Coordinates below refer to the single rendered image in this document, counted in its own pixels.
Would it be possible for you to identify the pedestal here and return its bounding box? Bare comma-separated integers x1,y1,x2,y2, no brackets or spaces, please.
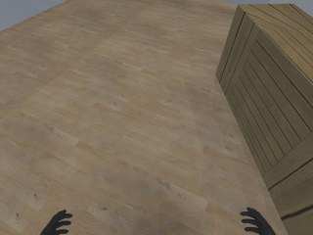
215,3,313,235

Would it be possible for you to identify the right robot hand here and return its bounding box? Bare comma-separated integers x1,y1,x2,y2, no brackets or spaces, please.
240,207,276,235

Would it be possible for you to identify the left robot hand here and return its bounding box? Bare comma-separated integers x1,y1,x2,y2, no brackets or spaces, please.
40,210,72,235

